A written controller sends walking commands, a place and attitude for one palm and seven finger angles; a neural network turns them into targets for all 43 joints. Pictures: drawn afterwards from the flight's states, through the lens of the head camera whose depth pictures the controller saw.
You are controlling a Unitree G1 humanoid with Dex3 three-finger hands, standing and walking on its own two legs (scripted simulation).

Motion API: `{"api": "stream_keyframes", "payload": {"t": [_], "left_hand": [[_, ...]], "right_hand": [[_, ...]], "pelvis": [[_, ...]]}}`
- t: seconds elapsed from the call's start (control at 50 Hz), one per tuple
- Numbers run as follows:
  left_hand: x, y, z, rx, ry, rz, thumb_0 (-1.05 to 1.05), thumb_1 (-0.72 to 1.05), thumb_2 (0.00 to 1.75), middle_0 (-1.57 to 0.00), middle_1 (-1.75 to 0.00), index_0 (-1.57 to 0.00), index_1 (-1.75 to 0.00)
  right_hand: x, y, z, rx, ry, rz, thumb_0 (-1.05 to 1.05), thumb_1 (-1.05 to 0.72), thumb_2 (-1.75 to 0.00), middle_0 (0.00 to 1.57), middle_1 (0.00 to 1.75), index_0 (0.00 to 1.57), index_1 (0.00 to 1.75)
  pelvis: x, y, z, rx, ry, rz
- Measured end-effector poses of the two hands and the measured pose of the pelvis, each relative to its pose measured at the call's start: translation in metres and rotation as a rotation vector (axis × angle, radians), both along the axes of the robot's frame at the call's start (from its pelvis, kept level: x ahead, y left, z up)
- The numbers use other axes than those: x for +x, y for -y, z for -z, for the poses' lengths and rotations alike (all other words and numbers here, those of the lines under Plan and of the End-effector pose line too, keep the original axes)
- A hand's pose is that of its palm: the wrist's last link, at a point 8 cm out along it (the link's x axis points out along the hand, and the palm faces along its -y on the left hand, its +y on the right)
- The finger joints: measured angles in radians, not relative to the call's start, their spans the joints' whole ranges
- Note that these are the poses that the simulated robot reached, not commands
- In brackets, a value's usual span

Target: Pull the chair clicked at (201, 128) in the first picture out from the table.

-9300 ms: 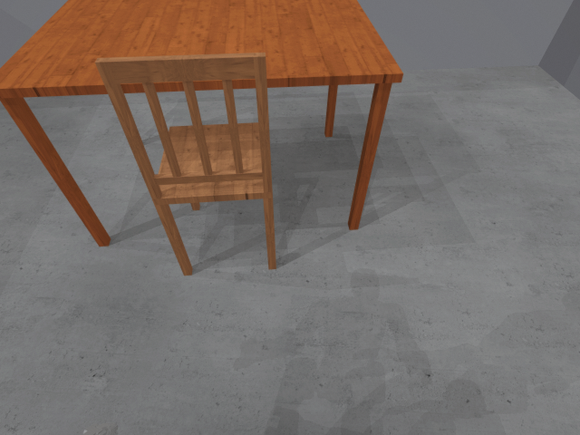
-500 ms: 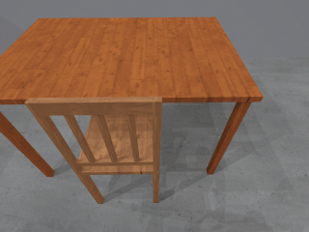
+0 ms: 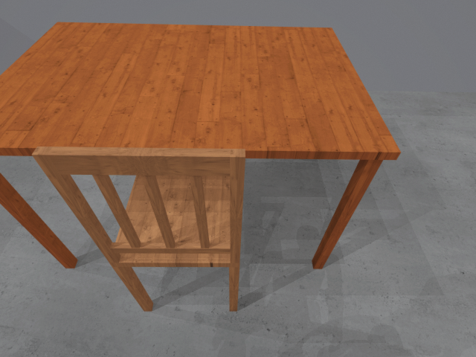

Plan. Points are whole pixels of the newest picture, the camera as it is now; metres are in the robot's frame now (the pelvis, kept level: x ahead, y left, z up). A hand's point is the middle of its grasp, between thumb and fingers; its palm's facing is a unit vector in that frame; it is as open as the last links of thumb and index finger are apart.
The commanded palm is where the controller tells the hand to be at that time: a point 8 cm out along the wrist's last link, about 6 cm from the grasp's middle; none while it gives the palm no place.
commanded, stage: look again from close up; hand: left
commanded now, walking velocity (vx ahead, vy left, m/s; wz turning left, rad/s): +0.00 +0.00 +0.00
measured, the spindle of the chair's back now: (160, 214) +0.43 +0.21 -0.09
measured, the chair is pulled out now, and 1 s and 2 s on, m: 0.00 0.00 0.00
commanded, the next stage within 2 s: raise the hand toward the chair's back in 0.02 s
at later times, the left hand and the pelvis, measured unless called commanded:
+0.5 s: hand (154, 343) +0.16 +0.15 -0.05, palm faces +0.01 -1.00 +0.03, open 8.8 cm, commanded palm +0.11 +0.23 -0.07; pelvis -0.05 -0.01 -0.09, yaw +3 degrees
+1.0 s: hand (125, 339) +0.16 +0.20 -0.06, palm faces +0.09 -1.00 -0.03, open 13.2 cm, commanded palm +0.13 +0.25 -0.05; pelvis -0.05 +0.00 -0.10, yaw +3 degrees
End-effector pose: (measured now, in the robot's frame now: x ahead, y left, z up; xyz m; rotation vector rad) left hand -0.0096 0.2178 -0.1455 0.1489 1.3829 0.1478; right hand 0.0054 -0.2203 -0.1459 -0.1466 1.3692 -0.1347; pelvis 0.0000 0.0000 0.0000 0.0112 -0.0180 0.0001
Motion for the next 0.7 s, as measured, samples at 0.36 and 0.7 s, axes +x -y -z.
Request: {"api": "stream_keyframes", "payload": {"t": [0.36, 0.7], "left_hand": [[0.161, -0.009, -0.126, -0.007, 1.215, -0.036, 0.03, 0.84, 0.86, -0.18, -0.28, -0.19, -0.29], [0.102, -0.019, -0.086, 0.001, 1.389, 0.047, 0.02, 0.43, 0.70, -0.15, -0.23, -0.16, -0.23]], "right_hand": [[0.100, 0.030, -0.026, -0.099, 0.648, -0.110, 0.01, -0.91, -0.90, 0.21, 0.30, 0.20, 0.30], [0.173, -0.008, 0.007, -0.034, 0.837, -0.294, 0.01, -0.91, -0.90, 0.20, 0.30, 0.20, 0.30]], "pelvis": [[-0.033, -0.001, 0.035, -0.004, -0.128, -0.059], [-0.058, 0.014, 0.111, -0.064, -0.264, -0.082]]}}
